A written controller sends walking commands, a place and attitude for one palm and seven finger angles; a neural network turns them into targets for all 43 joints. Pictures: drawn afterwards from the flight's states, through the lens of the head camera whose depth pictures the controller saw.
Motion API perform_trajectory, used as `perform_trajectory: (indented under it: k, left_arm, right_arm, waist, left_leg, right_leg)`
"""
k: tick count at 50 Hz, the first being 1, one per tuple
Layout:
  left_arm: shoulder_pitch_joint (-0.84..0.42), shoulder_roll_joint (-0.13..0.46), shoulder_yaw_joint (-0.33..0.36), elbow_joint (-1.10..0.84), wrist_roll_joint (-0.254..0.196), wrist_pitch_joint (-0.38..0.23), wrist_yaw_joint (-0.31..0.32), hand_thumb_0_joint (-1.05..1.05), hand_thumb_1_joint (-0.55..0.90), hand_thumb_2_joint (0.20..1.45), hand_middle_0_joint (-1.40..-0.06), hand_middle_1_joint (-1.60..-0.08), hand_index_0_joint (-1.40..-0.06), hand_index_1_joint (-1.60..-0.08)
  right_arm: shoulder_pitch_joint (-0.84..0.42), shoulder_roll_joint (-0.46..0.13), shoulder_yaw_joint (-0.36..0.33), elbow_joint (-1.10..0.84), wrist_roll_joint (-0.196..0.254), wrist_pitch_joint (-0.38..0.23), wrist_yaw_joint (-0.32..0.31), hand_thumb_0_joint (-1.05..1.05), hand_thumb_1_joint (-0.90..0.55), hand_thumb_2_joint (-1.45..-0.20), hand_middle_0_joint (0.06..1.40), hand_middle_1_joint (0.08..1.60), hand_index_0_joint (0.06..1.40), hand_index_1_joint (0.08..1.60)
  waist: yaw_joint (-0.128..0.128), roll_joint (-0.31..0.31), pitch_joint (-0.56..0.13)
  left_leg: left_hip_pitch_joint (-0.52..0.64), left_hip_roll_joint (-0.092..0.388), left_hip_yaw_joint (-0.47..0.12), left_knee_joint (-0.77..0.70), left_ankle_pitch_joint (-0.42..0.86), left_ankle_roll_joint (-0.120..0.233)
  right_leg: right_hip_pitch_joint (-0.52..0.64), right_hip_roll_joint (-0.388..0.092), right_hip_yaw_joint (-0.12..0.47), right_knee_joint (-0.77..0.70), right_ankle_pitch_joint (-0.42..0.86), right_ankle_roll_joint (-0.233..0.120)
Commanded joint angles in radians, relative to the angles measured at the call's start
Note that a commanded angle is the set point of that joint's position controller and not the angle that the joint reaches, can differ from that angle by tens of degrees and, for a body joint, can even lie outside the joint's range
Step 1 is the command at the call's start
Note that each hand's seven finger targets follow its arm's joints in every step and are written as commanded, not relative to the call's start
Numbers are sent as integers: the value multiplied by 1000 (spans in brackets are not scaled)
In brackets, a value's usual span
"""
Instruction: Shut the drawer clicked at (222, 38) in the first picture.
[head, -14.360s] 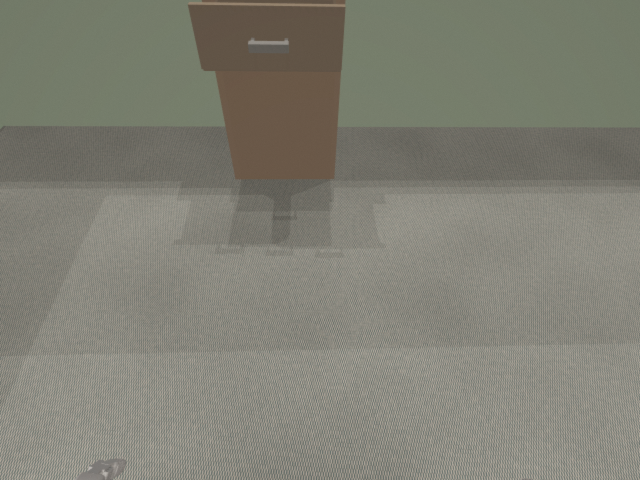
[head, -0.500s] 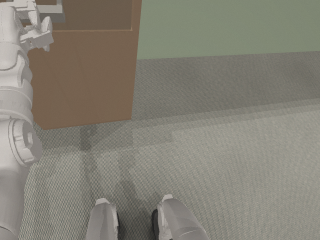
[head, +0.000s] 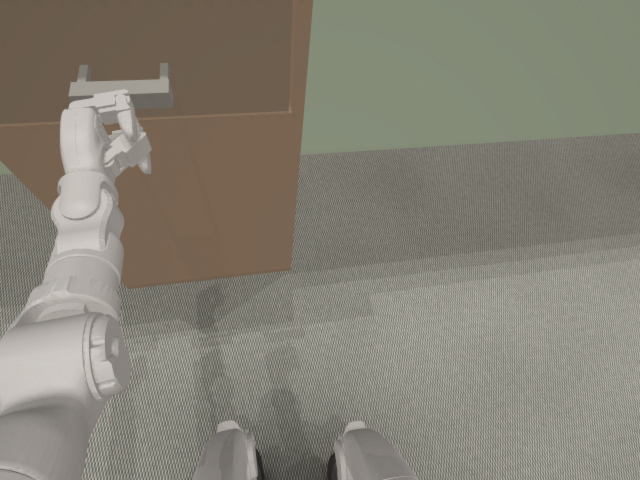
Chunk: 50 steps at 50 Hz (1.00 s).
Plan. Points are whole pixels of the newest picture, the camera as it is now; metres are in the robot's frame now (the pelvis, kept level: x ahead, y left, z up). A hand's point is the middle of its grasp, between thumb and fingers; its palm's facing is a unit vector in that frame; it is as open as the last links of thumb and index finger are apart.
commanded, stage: draw the hand back to the body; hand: left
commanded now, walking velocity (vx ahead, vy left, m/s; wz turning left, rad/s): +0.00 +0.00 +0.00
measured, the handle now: (124, 83) +0.61 +0.20 +0.07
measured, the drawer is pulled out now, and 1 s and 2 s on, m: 0.00 0.00 0.00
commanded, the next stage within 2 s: step back with the hand held close in 1.46 s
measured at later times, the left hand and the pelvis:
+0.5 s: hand (87, 189) +0.41 +0.19 +0.13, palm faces +0.09 -1.00 -0.03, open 3.2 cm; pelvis +0.04 -0.02 +0.04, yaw +2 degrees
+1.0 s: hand out of the picture +0.27 +0.21 +0.20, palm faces +0.34 -0.90 -0.29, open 3.2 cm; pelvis +0.03 -0.02 +0.08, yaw +3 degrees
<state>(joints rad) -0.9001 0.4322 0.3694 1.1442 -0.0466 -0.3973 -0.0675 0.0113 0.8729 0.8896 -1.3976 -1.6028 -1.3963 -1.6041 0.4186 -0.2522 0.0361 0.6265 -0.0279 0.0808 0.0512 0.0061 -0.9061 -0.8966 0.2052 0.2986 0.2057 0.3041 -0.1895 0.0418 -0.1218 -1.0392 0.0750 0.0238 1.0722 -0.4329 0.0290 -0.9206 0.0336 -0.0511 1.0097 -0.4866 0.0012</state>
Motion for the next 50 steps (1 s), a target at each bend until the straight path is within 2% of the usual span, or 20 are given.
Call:
perform_trajectory:
  k: [1, 4, 5, 7, 8, 12, 15, 22, 24, 27, 29, 30, 31, 33, 34, 37, 38, 40, 48, 50]
  left_arm:
    - [-468, 207, 0, -233, -4, -98, -2, 0, 900, 900, -1400, -1600, -1400, -1600]
    - [-450, 181, -23, -219, -8, -103, -20, 0, 900, 900, -1400, -1600, -1400, -1600]
    - [-395, 220, 20, -278, -17, -105, -26, 0, 900, 900, -1400, -1600, -1400, -1600]
    - [-245, 206, 21, -406, -49, -90, -50, 0, 900, 900, -1400, -1600, -1400, -1600]
    - [-169, 196, 17, -454, -63, -72, -60, 0, 900, 900, -1400, -1600, -1400, -1600]
    - [49, 142, -12, -642, -128, 15, -74, 0, 900, 900, -1400, -1600, -1400, -1600]
    - [132, 136, -8, -757, -157, 44, -64, 0, 900, 900, -1400, -1600, -1400, -1600]
    - [301, 32, -107, -924, -189, 73, -107, 0, 900, 900, -1400, -1600, -1400, -1600]
    - [375, 39, -91, -959, -205, 97, -121, 0, 900, 900, -1400, -1600, -1400, -1600]
    - [431, 35, -94, -996, -225, 134, -136, 0, 900, 900, -1400, -1600, -1400, -1600]
    - [457, 37, -87, -1044, -227, 154, -137, 0, 900, 900, -1400, -1600, -1400, -1600]
    - [476, 109, -123, -1128, -105, 169, -33, 0, 900, 900, -1400, -1600, -1400, -1600]
    - [511, 37, -166, -1148, -94, 193, 22, 0, 900, 900, -1400, -1600, -1400, -1600]
    - [572, 50, -160, -1193, -70, 230, 85, 0, 900, 900, -1400, -1600, -1400, -1600]
    - [590, 62, -145, -1212, -60, 240, 108, 0, 900, 900, -1400, -1600, -1400, -1600]
    - [659, 81, -118, -1254, -51, 266, 139, 0, 900, 900, -1400, -1600, -1400, -1600]
    - [676, 41, -148, -1277, -50, 272, 142, 0, 900, 900, -1400, -1600, -1400, -1600]
    - [707, 44, -140, -1350, -43, 276, 155, 0, 900, 900, -1400, -1600, -1400, -1600]
    - [960, 26, -117, -1524, -38, 278, 162, 0, 900, 900, -1400, -1600, -1400, -1600]
    - [1020, 43, -85, -1574, -38, 274, 165, 0, 900, 900, -1400, -1600, -1400, -1600]
  right_arm:
    - [157, -189, -82, -32, -1, -8, -20, 0, -900, -900, 200, 300, 200, 300]
    - [151, -185, -83, -27, 0, 1, -19, 0, -900, -900, 200, 300, 200, 300]
    - [147, -189, -89, -42, 3, 5, -19, 0, -900, -900, 200, 300, 200, 300]
    - [124, -183, -93, -85, 15, 13, -17, 0, -900, -900, 200, 300, 200, 300]
    - [113, -176, -93, -99, 27, 17, -17, 0, -900, -900, 200, 300, 200, 300]
    - [63, -165, -91, -150, 55, 14, -25, 0, -900, -900, 200, 300, 200, 300]
    - [26, -158, -90, -155, 66, -3, -38, 0, -900, -900, 200, 300, 200, 300]
    - [-70, -145, -82, -169, 79, -53, -56, 0, -900, -900, 200, 300, 200, 300]
    - [-99, -145, -80, -178, 82, -65, -61, 0, -900, -900, 200, 300, 200, 300]
    - [-152, -145, -69, -200, 88, -81, -70, 0, -900, -900, 200, 300, 200, 300]
    - [-187, -140, -61, -215, 89, -92, -76, 0, -900, -900, 200, 300, 200, 300]
    - [-272, -123, -64, -228, 85, -82, -94, 0, -900, -900, 200, 300, 200, 300]
    - [-279, -113, -56, -236, 81, -80, -107, 0, -900, -900, 200, 300, 200, 300]
    - [-298, -112, -49, -222, 77, -81, -122, 0, -900, -900, 200, 300, 200, 300]
    - [-306, -111, -42, -219, 74, -80, -127, 0, -900, -900, 200, 300, 200, 300]
    - [-339, -108, -36, -211, 69, -79, -141, 0, -900, -900, 200, 300, 200, 300]
    - [-348, -98, -31, -211, 68, -81, -142, 0, -900, -900, 200, 300, 200, 300]
    - [-355, -95, -27, -209, 63, -92, -142, 0, -900, -900, 200, 300, 200, 300]
    - [-379, -86, -25, -197, 44, -132, -133, 0, -900, -900, 200, 300, 200, 300]
    - [-383, -87, -29, -198, 39, -138, -130, 0, -900, -900, 200, 300, 200, 300]
  waist:
    - [-14, 95, -445]
    - [-13, 120, -461]
    - [24, 141, -521]
    - [71, 179, -635]
    - [86, 160, -637]
    - [105, 58, -548]
    - [106, 2, -445]
    - [106, 79, -320]
    - [122, 45, -317]
    - [130, -8, -244]
    - [146, 6, -230]
    - [196, -8, -217]
    - [169, -15, -170]
    - [182, 7, -144]
    - [187, -16, -136]
    - [196, -60, -86]
    - [195, -31, -66]
    - [202, 12, -76]
    - [222, 16, 5]
    - [229, -12, -1]
  left_leg:
    - [513, -39, -80, -89, 362, 1]
    - [545, -40, -82, -78, 417, -3]
    - [583, -39, -77, -86, 463, -5]
    - [673, -46, -64, -99, 602, -6]
    - [687, -44, -63, -114, 642, -7]
    - [636, -55, -30, -172, 618, 10]
    - [607, -62, -9, -221, 551, 17]
    - [726, -64, -13, -285, 538, 16]
    - [740, -65, -19, -307, 530, 14]
    - [719, -71, -21, -340, 450, 18]
    - [726, -74, -24, -365, 411, 15]
    - [787, -80, -5, -422, 377, 10]
    - [806, -75, -6, -453, 347, 11]
    - [833, -71, -3, -492, 331, 11]
    - [842, -75, -6, -518, 321, 12]
    - [876, -72, 1, -569, 331, 17]
    - [895, -73, 4, -585, 332, 16]
    - [950, -72, 1, -612, 366, 13]
    - [1019, -71, 2, -687, 405, 8]
    - [1030, -72, 7, -691, 418, 11]
  right_leg:
    - [51, 38, 6, -120, 311, -20]
    - [47, 36, 5, -110, 354, -22]
    - [94, 37, 7, -109, 390, -25]
    - [200, 39, 9, -113, 509, -28]
    - [240, 39, 8, -128, 547, -25]
    - [406, 38, 15, -189, 667, -14]
    - [477, 30, 21, -232, 707, -5]
    - [467, 23, 15, -297, 640, -10]
    - [493, 18, 9, -310, 634, -9]
    - [514, 15, 6, -337, 594, -10]
    - [523, 11, 4, -350, 552, -11]
    - [545, -13, 50, -427, 497, -21]
    - [544, -16, 42, -454, 463, -17]
    - [599, -21, 46, -490, 446, -19]
    - [623, -22, 42, -509, 433, -17]
    - [675, -21, 46, -567, 441, -13]
    - [690, -27, 47, -576, 441, -14]
    - [722, -26, 42, -597, 460, -18]
    - [785, -22, 34, -678, 468, -18]
    - [799, -21, 34, -689, 484, -15]
